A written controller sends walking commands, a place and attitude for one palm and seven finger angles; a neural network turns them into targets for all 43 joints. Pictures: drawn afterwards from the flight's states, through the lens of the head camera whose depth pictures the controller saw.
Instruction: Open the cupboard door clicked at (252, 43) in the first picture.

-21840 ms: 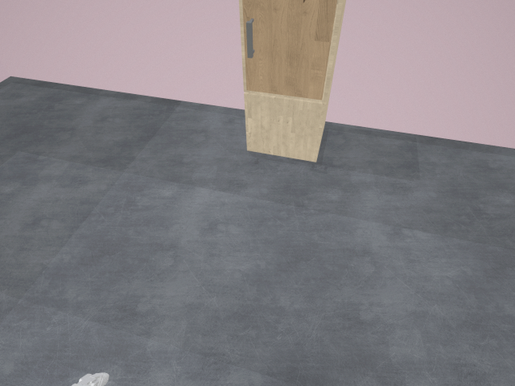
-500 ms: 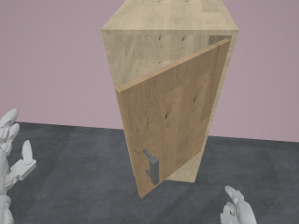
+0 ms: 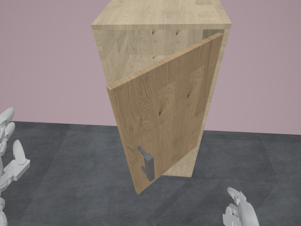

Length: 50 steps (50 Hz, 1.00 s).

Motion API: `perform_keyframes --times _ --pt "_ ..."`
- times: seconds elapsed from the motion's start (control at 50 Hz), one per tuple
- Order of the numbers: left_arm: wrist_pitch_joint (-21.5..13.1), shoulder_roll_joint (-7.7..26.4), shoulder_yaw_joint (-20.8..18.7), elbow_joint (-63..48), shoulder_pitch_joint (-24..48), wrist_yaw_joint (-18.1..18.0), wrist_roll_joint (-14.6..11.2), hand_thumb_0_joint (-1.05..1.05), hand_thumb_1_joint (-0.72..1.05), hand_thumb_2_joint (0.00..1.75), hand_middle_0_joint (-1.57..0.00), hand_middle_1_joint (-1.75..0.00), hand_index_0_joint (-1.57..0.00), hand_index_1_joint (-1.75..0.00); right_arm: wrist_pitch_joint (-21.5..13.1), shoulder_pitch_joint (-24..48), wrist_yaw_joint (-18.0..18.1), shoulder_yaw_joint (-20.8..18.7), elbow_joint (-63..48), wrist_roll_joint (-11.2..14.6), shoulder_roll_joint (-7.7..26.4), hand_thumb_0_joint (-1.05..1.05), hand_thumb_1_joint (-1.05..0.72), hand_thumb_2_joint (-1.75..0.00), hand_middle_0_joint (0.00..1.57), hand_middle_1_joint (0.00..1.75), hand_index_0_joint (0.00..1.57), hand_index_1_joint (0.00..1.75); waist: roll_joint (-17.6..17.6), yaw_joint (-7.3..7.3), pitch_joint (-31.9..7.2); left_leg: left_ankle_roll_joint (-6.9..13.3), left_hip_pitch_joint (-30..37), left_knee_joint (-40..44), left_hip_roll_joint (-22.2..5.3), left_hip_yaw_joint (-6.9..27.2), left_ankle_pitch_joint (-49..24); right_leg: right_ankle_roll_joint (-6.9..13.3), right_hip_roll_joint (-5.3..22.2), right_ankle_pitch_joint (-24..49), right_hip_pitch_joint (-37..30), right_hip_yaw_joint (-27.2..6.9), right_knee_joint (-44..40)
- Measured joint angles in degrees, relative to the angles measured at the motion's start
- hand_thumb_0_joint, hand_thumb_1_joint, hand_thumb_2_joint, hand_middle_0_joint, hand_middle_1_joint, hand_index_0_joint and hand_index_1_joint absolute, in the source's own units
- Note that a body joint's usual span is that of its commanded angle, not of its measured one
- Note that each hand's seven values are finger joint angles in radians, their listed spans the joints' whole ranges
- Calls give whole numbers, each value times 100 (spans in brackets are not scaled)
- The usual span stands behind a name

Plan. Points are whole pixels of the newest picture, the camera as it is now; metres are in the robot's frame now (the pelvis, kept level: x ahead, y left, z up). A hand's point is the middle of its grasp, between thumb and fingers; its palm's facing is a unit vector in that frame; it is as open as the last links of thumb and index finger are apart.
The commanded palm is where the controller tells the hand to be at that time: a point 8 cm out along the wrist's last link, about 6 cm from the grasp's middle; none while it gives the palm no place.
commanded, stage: step back with the hand held close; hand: left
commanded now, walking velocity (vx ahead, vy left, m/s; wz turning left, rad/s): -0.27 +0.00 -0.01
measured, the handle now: (145, 164) +0.33 +0.06 -0.08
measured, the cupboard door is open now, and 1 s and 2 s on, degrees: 45 45 45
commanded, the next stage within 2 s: stop stepping back and stand still in 1.02 s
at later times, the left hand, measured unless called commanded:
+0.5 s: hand out of the picture +0.13 +0.28 +0.16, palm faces +0.39 -0.76 -0.51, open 7.4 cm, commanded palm +0.07 +0.32 +0.17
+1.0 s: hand out of the picture +0.03 +0.31 +0.17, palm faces +0.51 -0.73 -0.45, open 7.4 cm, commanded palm -0.04 +0.33 +0.17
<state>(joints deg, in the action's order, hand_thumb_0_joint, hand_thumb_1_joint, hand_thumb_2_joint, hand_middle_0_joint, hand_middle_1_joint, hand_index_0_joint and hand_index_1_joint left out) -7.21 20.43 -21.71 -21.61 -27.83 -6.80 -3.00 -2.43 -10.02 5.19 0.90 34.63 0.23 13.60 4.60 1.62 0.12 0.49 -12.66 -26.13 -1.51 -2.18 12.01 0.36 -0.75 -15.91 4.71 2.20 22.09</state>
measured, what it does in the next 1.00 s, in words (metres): walks backwards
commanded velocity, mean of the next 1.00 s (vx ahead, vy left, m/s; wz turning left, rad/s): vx -0.32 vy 0.00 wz -0.04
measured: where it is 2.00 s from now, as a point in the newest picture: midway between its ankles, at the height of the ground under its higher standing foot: outside the picture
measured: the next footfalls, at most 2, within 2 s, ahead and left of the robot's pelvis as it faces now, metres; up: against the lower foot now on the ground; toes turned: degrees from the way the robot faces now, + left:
right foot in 1.16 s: -0.29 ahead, -0.08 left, +0.00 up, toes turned -3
left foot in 1.28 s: -0.04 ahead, +0.10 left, +0.00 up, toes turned -1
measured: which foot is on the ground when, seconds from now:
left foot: down 0.00-1.00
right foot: down 0.00-0.84, up 0.86-1.00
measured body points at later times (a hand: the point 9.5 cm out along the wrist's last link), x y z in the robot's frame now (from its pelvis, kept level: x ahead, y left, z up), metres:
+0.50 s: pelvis -0.07 +0.02 -0.01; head -0.06 +0.02 +0.44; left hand +0.10 +0.32 +0.18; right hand +0.10 -0.22 -0.09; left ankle +0.02 +0.11 -0.74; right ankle -0.04 -0.11 -0.74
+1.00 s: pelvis -0.16 +0.02 -0.01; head -0.14 +0.05 +0.44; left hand +0.00 +0.35 +0.19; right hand +0.04 -0.19 -0.08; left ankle -0.04 +0.11 -0.74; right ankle -0.25 -0.11 -0.68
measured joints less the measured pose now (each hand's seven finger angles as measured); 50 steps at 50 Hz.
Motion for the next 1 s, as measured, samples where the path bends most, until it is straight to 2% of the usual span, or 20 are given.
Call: perform_keyframes --times 0.12,0.26,0.5,0.56,0.62,0.68,0.72,0.78,0.8,0.84,0.86,0.9,0.94,1.0 --pt "-25 143 25 -225 -332 8 0 2 89 90 -21 -30 -21 -30 279 79 22 -108 -210 33 57 1 -90 -90 20 30 21 30 -49 -118 78 33 -199 77 12 -113 -134 -38 29 79 317 -107 97" --pt "-26 353 -50 -499 -489 -60 -23 2 88 90 -21 -30 -21 -30 427 70 56 -163 -322 73 33 1 -90 -90 20 30 20 30 -167 -156 147 72 -425 -12 -9 -167 -248 -74 19 178 597 -160 256" --pt "-330 347 -209 -622 -528 -189 97 2 88 90 -21 -30 -21 -30 171 -135 53 -92 -347 42 -23 1 -90 -90 20 30 20 30 -152 -219 172 196 -895 -240 11 -22 -501 -157 9 397 989 -44 456" --pt "-381 355 -274 -602 -421 -193 169 2 88 90 -21 -30 -21 -30 51 -208 53 -82 -320 29 -64 1 -90 -90 20 30 21 30 -174 -244 236 233 -1042 -336 84 72 -452 -166 -91 253 1142 -200 697" --pt "-426 401 -356 -630 -322 -178 197 2 88 90 -21 -30 -21 -30 -70 -253 34 -84 -272 9 -107 1 -90 -90 20 30 21 30 -208 -296 315 256 -1223 -477 150 122 -407 -87 -188 309 1274 -353 929" --pt "-482 327 -408 -739 -429 -171 171 2 88 90 -21 -30 -21 -30 -131 -224 -24 -102 -164 -10 -102 1 -90 -90 20 30 21 30 -166 -213 333 197 -1427 -745 104 81 27 -46 -167 286 1390 -275 1033" --pt "-499 233 -370 -843 -567 -220 146 2 88 90 -21 -30 -21 -30 -138 -189 -72 -135 -56 -29 -90 1 -90 -90 20 30 21 30 -173 -100 293 56 -1560 -1045 130 92 507 -45 -162 360 1452 -317 1008" --pt "-464 118 -202 -860 -544 -301 169 1 88 90 -21 -30 -21 -30 -91 -169 -84 -177 128 -46 -86 1 -90 -90 20 30 21 30 -271 16 181 -39 -1374 -1349 231 66 734 -95 -107 476 1500 -417 943" --pt "-443 108 -158 -847 -468 -316 169 1 88 90 -21 -30 -21 -30 -83 -176 -61 -171 146 -43 -72 1 -90 -90 20 30 21 30 -277 15 128 -12 -1200 -1079 231 84 681 -125 -107 508 1545 -410 932" --pt "-426 150 -132 -781 -172 -325 176 1 88 90 -21 -30 -21 -30 -91 -111 4 -163 121 -25 -59 1 -90 -90 20 30 21 30 -288 -23 200 158 -1193 -743 225 94 -262 -185 -108 506 1631 -371 972" --pt "-442 192 -168 -729 -36 -312 194 1 88 90 -21 -30 -21 -30 -112 -51 23 -161 104 -19 -72 1 -90 -90 20 30 21 30 -288 -40 278 236 -1220 -731 204 87 -501 -210 -164 288 1702 -406 1189" --pt "-473 286 -286 -601 110 -262 232 1 88 90 -21 -30 -21 -30 -176 39 22 -178 76 -42 -151 1 -90 -90 20 30 21 30 -245 -117 337 354 -1274 -683 139 128 -552 -225 -369 -196 1852 -467 2185" --pt "-450 358 -409 -619 76 -239 208 2 88 90 -21 -30 -21 -30 -271 72 -56 -194 60 -82 -261 1 -90 -90 20 30 21 30 -228 -162 264 373 -1346 -498 53 153 -653 -195 -529 -571 1877 -432 3129" --pt "-431 358 -470 -862 -142 -293 96 2 88 90 -21 -30 -21 -30 -399 99 -183 -161 74 -113 -375 1 -90 -90 20 30 21 30 -283 -90 60 308 -1462 -103 -83 40 -979 -132 -499 -1019 1517 -263 3410"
